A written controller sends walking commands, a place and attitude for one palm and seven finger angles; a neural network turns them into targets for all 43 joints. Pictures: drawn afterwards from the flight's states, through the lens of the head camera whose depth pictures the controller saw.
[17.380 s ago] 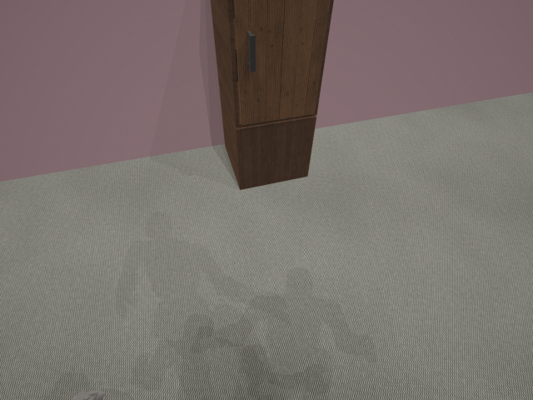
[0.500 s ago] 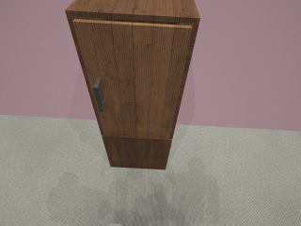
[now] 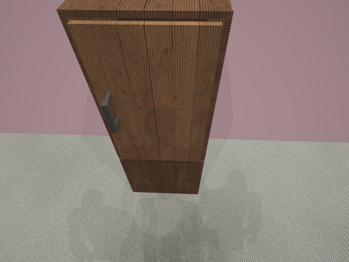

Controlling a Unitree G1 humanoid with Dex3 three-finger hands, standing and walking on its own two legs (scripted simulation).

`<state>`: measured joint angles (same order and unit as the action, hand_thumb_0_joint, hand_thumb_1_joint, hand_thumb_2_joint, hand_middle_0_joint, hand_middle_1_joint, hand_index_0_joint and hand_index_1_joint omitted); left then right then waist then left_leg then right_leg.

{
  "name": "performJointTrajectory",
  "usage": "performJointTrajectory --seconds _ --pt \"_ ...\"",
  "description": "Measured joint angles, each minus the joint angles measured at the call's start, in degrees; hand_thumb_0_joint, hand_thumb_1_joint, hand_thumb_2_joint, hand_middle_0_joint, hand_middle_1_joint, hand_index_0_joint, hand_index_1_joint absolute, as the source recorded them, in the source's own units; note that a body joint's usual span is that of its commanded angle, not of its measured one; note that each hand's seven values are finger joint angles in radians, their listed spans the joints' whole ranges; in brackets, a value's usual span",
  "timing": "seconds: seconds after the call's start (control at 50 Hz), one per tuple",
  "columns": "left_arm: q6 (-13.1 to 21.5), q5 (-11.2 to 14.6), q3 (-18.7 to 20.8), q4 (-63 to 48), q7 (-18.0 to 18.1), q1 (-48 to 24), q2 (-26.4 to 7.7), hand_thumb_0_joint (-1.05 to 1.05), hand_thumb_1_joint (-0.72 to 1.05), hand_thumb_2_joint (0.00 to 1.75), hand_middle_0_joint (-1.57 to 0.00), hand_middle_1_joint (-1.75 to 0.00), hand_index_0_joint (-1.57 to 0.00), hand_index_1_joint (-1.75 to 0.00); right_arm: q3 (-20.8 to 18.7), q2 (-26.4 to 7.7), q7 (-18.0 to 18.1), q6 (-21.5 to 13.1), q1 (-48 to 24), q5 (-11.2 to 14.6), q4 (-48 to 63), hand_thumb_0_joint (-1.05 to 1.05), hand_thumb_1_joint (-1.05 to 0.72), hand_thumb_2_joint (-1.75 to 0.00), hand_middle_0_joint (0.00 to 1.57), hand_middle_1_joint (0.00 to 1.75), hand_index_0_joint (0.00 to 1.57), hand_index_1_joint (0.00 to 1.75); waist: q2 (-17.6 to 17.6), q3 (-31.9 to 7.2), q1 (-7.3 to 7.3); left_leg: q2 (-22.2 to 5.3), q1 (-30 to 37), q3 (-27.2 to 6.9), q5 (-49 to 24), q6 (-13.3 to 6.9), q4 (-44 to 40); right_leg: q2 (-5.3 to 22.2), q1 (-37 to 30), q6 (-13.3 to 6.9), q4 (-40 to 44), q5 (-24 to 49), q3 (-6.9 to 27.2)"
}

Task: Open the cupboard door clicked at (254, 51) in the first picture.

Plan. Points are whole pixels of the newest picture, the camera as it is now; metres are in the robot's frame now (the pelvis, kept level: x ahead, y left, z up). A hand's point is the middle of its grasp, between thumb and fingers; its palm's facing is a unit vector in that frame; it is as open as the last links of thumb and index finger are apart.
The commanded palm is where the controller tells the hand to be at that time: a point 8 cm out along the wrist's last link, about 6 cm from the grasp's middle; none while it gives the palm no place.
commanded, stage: come to a stop and stand still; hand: left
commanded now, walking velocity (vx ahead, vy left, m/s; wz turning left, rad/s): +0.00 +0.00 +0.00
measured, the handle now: (111, 113) +0.51 +0.25 -0.01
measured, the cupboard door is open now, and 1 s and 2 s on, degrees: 0 0 0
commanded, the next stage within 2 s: look again from close up in 0.46 s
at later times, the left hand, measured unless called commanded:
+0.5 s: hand out of the picture +0.00 +0.14 -0.17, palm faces +0.08 -0.98 -0.18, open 7.3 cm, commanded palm none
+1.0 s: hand out of the picture +0.03 +0.19 -0.17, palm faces +0.05 -0.98 -0.20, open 7.3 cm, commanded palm none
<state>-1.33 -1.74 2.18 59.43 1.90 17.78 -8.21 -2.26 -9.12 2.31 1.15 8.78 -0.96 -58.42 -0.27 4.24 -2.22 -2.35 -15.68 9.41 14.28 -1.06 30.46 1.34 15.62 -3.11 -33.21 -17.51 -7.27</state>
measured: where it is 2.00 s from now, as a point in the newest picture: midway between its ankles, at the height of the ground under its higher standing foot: outside the picture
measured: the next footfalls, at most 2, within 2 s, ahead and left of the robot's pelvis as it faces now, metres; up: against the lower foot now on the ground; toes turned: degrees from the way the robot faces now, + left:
none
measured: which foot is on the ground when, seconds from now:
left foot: down 0.00-1.00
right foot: down 0.00-1.00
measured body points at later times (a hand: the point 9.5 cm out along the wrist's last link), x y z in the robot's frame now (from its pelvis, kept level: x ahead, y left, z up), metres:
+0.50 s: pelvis +0.00 -0.03 +0.01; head +0.01 -0.03 +0.46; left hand -0.01 +0.19 -0.15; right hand -0.05 -0.21 -0.15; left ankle +0.02 +0.11 -0.73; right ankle +0.01 -0.08 -0.73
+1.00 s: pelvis +0.03 +0.02 +0.01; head +0.03 +0.01 +0.46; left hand +0.02 +0.24 -0.15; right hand +0.01 -0.19 -0.16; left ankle +0.00 +0.10 -0.73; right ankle +0.01 -0.08 -0.73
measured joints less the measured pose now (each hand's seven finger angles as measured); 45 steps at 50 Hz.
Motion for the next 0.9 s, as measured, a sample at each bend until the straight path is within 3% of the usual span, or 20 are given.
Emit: performJointTrajectory --seconds 0.08,0.14,0.36,0.58,0.66,0.74,0.9 --pt "0.6 0.3 -0.4 0.2 0.2 -1.0 -0.6 0.01 0.91 0.9 -0.2 -0.3 -0.2 -0.3 0.0 -0.5 -0.4 0.8 2.2 -0.1 -1.5 -0.01 -0.92 -0.9 0.2 0.3 0.2 0.3 -0.3 -1.2 1.43 -0.3 -0.5 -1.9 1.8 1.2 1.0 -0.7 -0.7 -1.1 1.0 0.3 -1.2" --pt "0.8 0.7 -0.8 0.9 0.1 -2.4 -0.8 0.01 0.91 0.9 -0.2 -0.3 -0.2 -0.3 0.6 0.0 -0.6 0.6 4.1 -0.1 -3.4 -0.01 -0.92 -0.9 0.2 0.3 0.2 0.3 0.1 -1.7 1.97 -0.6 0.7 -2.5 -1.5 1.5 -0.6 -1.2 -2.1 -1.4 2.0 0.7 -1.8" --pt "1.2 1.3 -0.8 2.7 0.2 -3.7 -1.2 0.01 0.94 0.9 -0.2 -0.3 -0.2 -0.3 2.6 3.7 -1.0 0.0 11.1 -0.4 -8.2 0.0 -0.91 -0.9 0.2 0.3 0.19 0.3 0.6 -3.2 2.39 -1.5 3.6 -3.4 -3.6 2.5 -5.7 -3.0 -6.0 -2.0 9.2 4.1 -2.7" --pt "1.9 1.3 -1.7 5.5 0.5 0.6 2.2 0.01 0.92 0.9 -0.2 -0.3 -0.2 -0.3 2.8 5.1 -0.7 -0.8 12.9 -0.2 -9.2 0.0 -0.9 -0.9 0.2 0.3 0.2 0.3 0.4 -3.0 1.97 -2.1 3.1 -3.5 -1.4 2.9 -4.7 -3.6 -6.7 -1.8 11.0 4.3 -2.6" --pt "2.8 0.8 -2.6 4.7 0.7 2.6 4.5 0.01 0.91 0.9 -0.2 -0.3 -0.2 -0.3 1.8 2.9 -1.3 -0.5 11.8 0.1 -5.2 0.0 -0.9 -0.9 0.2 0.3 0.2 0.3 -2.4 -2.9 2.72 -2.0 -1.1 -6.0 4.0 1.6 5.0 -4.8 -4.7 -1.8 9.8 4.3 -2.3" --pt "2.9 0.7 -2.5 4.9 0.6 2.9 4.6 0.01 0.91 0.9 -0.2 -0.3 -0.21 -0.3 1.8 2.2 -1.1 -1.6 11.3 -0.1 -3.5 0.0 -0.91 -0.9 0.2 0.3 0.19 0.3 -2.8 -4.0 3.4 -0.6 1.3 -6.0 5.2 0.5 2.3 -3.9 -3.3 -1.0 6.0 1.8 -1.9" --pt "2.7 1.2 -2.4 4.2 0.5 0.5 1.6 0.02 0.92 0.9 -0.2 -0.3 -0.2 -0.3 3.5 1.9 -0.4 -2.5 10.7 -0.2 -4.9 0.02 -0.93 -0.9 0.2 0.3 0.19 0.3 -1.5 -4.4 1.89 2.7 5.5 -4.3 3.2 -1.2 -2.4 -0.7 -5.0 1.0 5.3 0.7 -0.3"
